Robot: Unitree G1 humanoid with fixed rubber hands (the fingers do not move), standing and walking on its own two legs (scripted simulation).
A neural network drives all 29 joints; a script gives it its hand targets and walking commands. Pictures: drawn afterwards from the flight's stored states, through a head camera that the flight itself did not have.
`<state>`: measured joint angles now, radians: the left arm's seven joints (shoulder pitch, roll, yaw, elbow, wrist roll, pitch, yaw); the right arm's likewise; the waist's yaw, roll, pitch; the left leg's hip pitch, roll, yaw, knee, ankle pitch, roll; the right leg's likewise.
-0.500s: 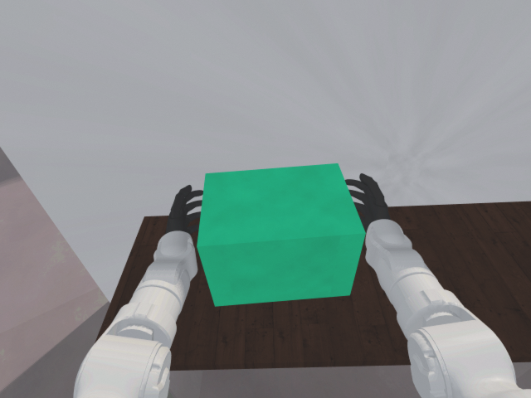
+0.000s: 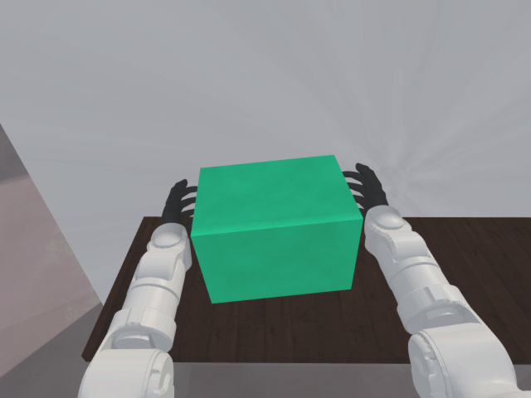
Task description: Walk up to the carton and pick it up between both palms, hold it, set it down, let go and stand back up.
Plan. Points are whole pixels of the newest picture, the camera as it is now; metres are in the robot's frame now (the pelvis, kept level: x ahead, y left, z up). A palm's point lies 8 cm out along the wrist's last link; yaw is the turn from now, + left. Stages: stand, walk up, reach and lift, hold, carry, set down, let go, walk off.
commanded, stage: reach and lift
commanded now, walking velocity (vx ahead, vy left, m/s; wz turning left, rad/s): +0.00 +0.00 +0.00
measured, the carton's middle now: (274, 227) +0.39 +0.02 +0.10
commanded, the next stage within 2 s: hold in 1.24 s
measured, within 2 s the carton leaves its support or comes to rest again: neither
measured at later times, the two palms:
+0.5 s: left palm (175, 202) +0.39 +0.18 +0.15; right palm (371, 202) +0.41 -0.14 +0.14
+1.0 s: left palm (166, 196) +0.38 +0.19 +0.17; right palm (370, 192) +0.40 -0.13 +0.16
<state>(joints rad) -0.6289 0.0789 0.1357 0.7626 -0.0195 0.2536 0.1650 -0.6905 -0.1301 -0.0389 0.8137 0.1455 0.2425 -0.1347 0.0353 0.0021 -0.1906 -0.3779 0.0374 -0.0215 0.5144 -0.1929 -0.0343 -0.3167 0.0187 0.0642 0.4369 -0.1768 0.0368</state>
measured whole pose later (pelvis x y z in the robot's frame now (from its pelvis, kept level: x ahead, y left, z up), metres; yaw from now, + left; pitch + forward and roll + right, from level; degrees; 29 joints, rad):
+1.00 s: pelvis +0.01 +0.00 +0.00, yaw +0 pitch +2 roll -2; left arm -0.67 0.07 0.19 0.53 0.07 0.49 0.14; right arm -0.71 -0.13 -0.07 0.73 0.23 0.32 -0.15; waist 0.04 0.00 -0.18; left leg -0.33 0.04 -0.02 0.48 -0.19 -0.03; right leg -0.25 0.02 0.06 0.37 -0.16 0.04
